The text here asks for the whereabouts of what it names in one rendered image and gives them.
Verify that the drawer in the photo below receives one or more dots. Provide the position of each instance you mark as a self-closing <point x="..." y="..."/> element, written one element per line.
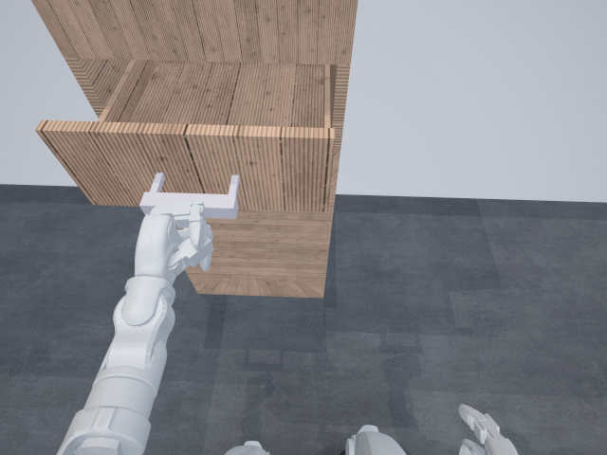
<point x="199" y="123"/>

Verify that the robot left hand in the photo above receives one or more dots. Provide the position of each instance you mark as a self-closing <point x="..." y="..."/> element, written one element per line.
<point x="158" y="239"/>

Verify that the right robot thigh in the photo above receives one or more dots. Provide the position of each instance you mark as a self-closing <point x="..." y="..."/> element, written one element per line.
<point x="372" y="443"/>

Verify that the robot right hand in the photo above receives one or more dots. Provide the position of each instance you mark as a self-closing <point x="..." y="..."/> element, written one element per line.
<point x="487" y="432"/>

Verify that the robot right shin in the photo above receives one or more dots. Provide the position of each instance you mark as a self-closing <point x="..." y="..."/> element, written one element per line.
<point x="368" y="428"/>

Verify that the robot left forearm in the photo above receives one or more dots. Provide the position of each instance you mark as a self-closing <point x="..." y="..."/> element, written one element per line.
<point x="114" y="420"/>

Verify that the cabinet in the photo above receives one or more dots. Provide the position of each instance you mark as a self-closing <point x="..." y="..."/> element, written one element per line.
<point x="274" y="253"/>

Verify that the handle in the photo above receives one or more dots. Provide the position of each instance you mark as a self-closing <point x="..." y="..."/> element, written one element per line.
<point x="223" y="206"/>

